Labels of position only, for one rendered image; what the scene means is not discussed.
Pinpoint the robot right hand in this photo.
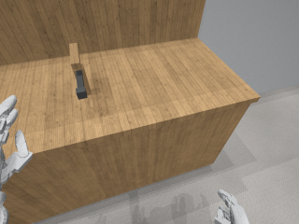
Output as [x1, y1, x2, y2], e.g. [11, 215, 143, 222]
[214, 189, 249, 224]

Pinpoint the tap lever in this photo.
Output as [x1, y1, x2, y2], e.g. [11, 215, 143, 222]
[76, 70, 88, 100]

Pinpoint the robot left forearm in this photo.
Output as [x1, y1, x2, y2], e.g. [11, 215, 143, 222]
[0, 191, 9, 224]

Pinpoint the robot left hand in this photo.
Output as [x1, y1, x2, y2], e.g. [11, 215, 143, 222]
[0, 94, 33, 191]

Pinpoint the counter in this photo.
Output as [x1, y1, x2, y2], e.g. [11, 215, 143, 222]
[0, 0, 261, 224]

